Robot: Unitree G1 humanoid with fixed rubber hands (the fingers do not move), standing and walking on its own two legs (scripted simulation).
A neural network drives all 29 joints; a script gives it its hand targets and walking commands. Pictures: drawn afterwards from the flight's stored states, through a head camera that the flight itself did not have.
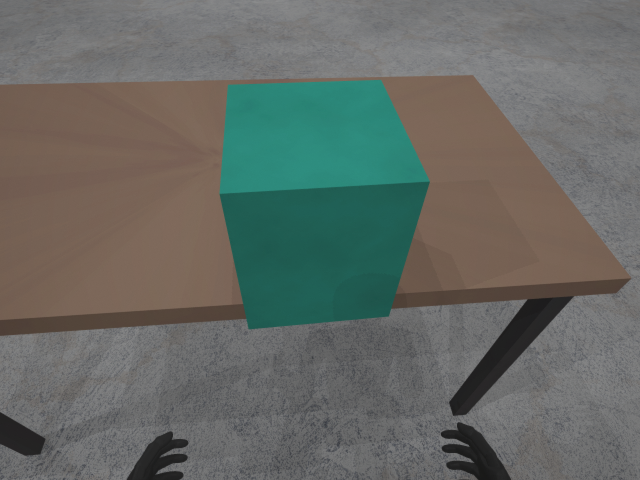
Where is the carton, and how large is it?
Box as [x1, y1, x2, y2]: [219, 80, 429, 328]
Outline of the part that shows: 380,80 228,85 219,193 248,328 388,316 429,181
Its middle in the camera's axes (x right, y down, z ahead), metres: -0.01 -0.04 +0.53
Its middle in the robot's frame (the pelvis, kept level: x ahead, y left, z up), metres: +0.45 +0.00 +0.11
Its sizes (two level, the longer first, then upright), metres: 0.210 0.200 0.250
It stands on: a table, 0.73 m high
